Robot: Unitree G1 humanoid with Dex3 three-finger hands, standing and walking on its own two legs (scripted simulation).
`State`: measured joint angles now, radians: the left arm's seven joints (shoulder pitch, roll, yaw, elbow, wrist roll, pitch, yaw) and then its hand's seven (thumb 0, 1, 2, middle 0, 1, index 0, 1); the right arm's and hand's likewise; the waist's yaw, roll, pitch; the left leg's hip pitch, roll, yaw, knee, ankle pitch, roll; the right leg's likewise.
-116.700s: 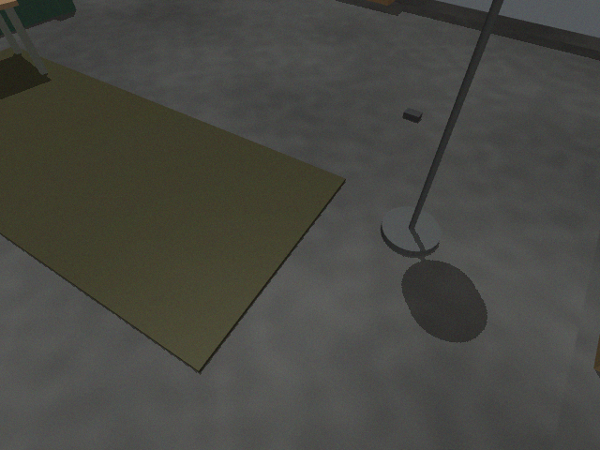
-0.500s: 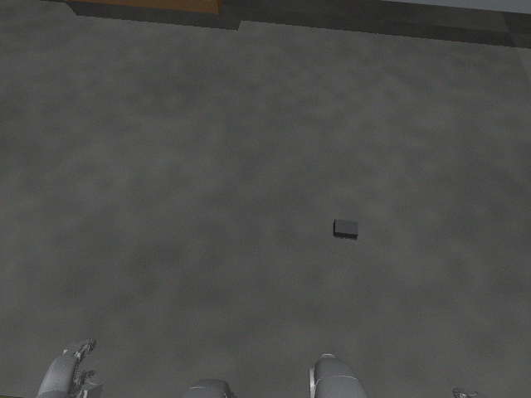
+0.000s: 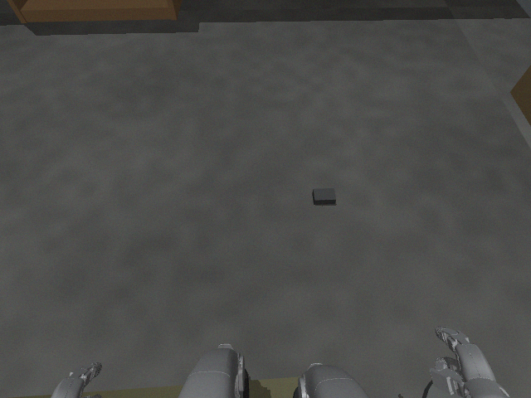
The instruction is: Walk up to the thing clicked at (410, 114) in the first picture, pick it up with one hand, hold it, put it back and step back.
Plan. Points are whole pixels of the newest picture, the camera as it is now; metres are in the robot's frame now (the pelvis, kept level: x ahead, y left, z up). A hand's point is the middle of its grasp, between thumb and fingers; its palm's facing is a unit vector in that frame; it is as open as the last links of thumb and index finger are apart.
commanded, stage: step back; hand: right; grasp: from above
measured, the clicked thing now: (323, 196) +0.89 -0.25 -0.74
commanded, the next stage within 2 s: stand in 1.48 s
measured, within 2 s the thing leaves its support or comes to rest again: neither
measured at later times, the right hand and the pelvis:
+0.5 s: hand out of the picture -0.13 -0.27 -0.10, palm faces -0.06 +0.86 -0.50, open 7.4 cm; pelvis -0.18 +0.01 +0.02, yaw +4 degrees
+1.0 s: hand out of the picture -0.12 -0.27 -0.13, palm faces -0.02 +0.92 -0.38, open 7.4 cm; pelvis -0.18 +0.01 +0.01, yaw +0 degrees
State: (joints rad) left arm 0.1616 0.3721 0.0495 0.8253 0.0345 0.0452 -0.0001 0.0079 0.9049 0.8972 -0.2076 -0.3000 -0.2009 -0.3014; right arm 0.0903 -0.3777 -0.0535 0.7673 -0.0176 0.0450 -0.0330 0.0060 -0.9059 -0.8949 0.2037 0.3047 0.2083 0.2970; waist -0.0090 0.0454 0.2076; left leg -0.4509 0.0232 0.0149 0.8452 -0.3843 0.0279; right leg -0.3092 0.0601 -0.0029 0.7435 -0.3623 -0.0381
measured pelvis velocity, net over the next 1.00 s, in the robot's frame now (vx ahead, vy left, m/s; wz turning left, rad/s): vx -0.18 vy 0.01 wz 0.01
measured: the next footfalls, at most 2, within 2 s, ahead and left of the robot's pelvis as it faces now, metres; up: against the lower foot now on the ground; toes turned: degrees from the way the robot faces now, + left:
left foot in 0.30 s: -0.13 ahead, +0.14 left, +0.00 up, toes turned +4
right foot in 0.66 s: -0.19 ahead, -0.15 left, +0.00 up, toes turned +0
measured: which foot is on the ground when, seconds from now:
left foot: up 0.00-0.28, down 0.30-0.68, up 0.70-0.96, down 0.98-1.00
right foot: down 0.00-0.34, up 0.36-0.64, down 0.66-1.00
